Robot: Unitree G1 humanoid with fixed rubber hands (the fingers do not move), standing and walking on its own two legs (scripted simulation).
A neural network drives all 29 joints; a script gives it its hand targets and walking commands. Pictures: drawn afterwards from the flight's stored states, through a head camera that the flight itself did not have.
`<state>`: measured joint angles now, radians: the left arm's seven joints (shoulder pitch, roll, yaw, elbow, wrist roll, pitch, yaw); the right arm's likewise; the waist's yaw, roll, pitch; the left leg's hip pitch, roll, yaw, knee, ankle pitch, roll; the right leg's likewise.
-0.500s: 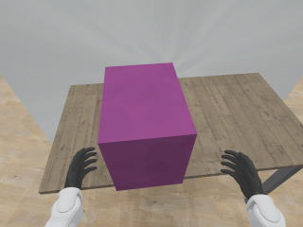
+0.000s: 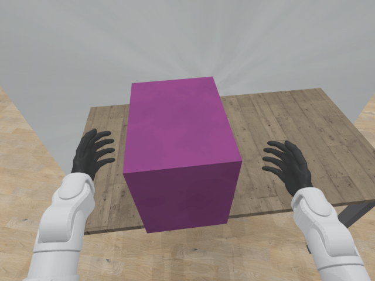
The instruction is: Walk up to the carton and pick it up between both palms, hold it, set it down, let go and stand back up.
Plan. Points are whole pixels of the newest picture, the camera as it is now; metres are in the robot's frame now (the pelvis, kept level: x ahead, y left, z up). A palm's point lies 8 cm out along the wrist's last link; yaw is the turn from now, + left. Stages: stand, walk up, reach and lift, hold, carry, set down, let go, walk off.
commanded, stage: reach and lift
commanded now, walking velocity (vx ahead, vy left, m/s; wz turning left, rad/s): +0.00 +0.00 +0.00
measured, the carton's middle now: (180, 154) +0.44 +0.04 +0.00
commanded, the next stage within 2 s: none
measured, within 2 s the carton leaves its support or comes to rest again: neither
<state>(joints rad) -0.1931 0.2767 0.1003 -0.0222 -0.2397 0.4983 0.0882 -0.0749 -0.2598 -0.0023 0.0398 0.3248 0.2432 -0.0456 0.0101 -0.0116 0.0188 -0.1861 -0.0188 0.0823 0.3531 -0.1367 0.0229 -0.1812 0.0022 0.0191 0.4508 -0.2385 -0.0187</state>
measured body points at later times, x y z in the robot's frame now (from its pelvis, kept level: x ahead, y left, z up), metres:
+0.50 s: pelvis +0.01 +0.00 +0.00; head +0.01 -0.01 +0.45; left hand +0.39 +0.21 +0.18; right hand +0.40 -0.19 +0.15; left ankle +0.04 +0.11 -0.74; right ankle +0.00 -0.11 -0.74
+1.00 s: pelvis +0.01 +0.00 +0.00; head +0.01 -0.01 +0.45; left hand +0.43 +0.22 +0.18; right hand +0.44 -0.20 +0.16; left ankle +0.04 +0.11 -0.74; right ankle +0.00 -0.11 -0.74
